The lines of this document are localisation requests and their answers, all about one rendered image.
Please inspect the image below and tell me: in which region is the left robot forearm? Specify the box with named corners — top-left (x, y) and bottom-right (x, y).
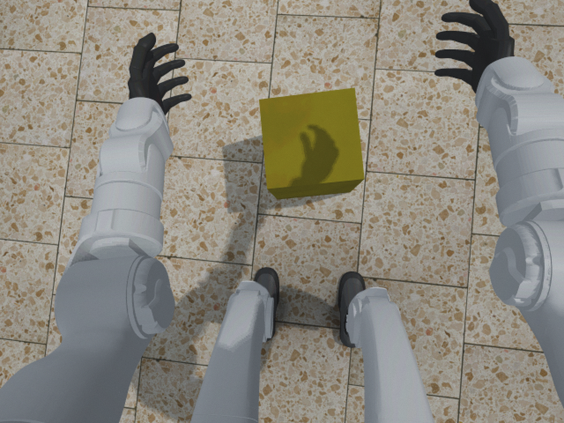
top-left (55, 97), bottom-right (174, 333)

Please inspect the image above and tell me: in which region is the left robot hand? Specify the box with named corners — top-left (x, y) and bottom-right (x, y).
top-left (128, 33), bottom-right (192, 116)

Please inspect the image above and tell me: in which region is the left robot upper arm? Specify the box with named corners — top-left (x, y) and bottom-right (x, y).
top-left (0, 255), bottom-right (175, 423)

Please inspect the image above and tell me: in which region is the robot left shin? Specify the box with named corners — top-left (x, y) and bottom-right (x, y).
top-left (226, 280), bottom-right (271, 308)

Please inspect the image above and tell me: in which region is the right robot forearm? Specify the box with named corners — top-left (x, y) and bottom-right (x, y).
top-left (475, 56), bottom-right (564, 227)

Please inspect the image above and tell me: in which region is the right robot hand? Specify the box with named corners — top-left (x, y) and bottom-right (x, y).
top-left (434, 0), bottom-right (515, 93)

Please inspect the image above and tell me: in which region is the carton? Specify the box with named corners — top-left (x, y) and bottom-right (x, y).
top-left (259, 87), bottom-right (365, 199)

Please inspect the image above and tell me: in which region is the right robot upper arm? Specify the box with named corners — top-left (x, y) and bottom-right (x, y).
top-left (489, 219), bottom-right (564, 408)

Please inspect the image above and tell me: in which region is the right robot foot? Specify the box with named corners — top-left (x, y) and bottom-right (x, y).
top-left (338, 271), bottom-right (366, 348)

